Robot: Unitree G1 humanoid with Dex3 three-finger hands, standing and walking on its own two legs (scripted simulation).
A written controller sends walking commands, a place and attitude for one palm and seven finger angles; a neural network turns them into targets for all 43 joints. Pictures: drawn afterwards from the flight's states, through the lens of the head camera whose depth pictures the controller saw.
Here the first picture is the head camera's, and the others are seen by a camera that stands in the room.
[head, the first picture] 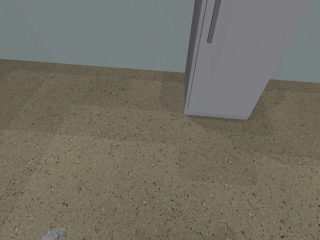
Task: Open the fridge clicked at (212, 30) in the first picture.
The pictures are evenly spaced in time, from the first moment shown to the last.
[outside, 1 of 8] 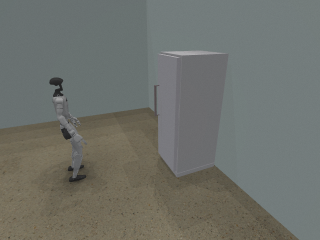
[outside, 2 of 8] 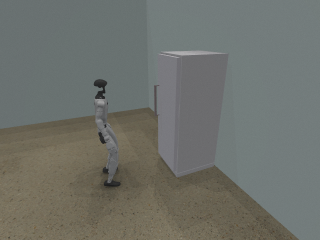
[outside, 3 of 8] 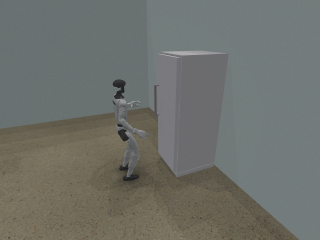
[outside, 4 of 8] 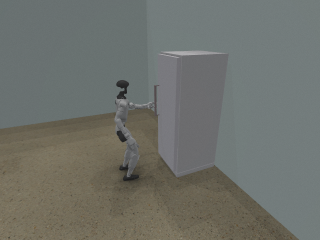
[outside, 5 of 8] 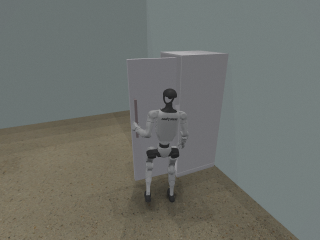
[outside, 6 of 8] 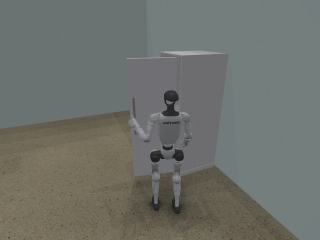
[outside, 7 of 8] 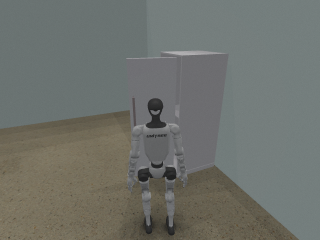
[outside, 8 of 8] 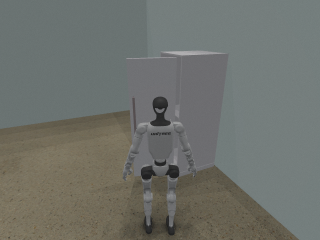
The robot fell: no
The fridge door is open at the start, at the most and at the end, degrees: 0 87 76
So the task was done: yes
